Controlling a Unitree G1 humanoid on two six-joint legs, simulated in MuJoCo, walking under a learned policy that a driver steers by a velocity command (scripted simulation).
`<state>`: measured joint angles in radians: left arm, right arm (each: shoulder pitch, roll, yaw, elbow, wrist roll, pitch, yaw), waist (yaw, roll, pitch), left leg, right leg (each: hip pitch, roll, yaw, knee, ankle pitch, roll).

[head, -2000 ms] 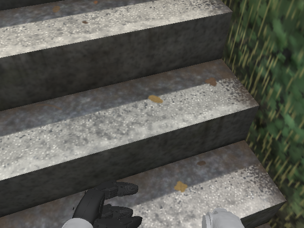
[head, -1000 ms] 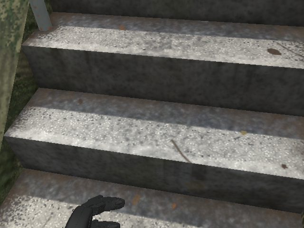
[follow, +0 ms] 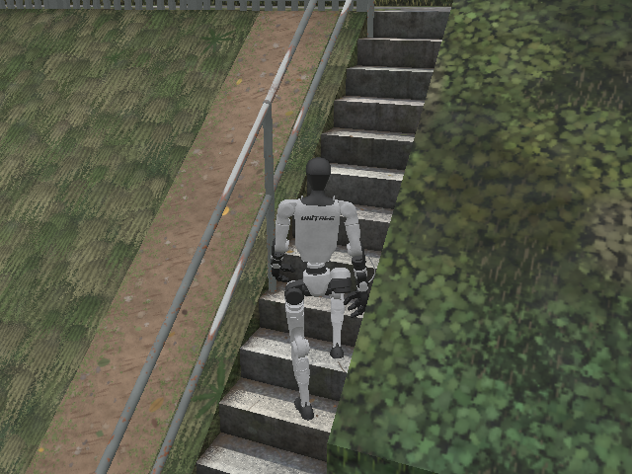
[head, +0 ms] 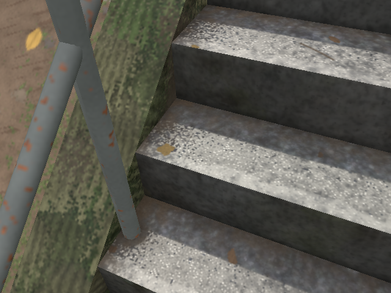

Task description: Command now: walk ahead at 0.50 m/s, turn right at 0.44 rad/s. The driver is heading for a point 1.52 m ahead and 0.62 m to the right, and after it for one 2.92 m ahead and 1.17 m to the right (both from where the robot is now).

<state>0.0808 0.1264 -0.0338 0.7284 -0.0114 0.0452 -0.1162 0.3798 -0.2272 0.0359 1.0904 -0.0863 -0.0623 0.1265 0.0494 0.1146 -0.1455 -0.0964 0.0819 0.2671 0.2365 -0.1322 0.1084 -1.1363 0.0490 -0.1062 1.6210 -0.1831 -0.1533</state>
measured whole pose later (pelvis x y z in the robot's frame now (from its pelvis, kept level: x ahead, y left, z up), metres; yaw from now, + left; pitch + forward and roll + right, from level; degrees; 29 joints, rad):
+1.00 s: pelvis +0.50 +0.00 +0.35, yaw -31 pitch +5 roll +0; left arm 0.30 0.20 -0.04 1.09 0.02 0.08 -0.04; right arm 0.50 -0.09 0.07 1.19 -0.16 -0.06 0.06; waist -0.01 -0.05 -0.08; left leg -0.07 0.06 0.33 0.35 -0.36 0.01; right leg -1.50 -0.03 0.05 2.07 0.02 -0.26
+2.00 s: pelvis +0.90 -0.30 +0.72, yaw -33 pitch +5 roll -2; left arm 0.01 0.17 -0.07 0.90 0.06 -0.06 -0.05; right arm 0.61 -0.04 0.05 1.22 -0.12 -0.08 0.05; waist -0.06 -0.01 -0.15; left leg -0.29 -0.10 -0.14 0.63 -0.41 0.08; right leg -1.46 -0.06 0.05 2.18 -0.07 -0.20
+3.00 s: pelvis +1.30 -0.49 +1.07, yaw -9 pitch +6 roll +1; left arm 0.24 0.21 0.06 0.99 -0.02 -0.10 -0.09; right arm 0.31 -0.22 -0.04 1.07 -0.07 -0.02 0.08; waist -0.02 -0.01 -0.12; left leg -0.53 -0.01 0.15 0.83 -0.42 0.07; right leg -0.97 0.05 0.22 2.03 -0.13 -0.15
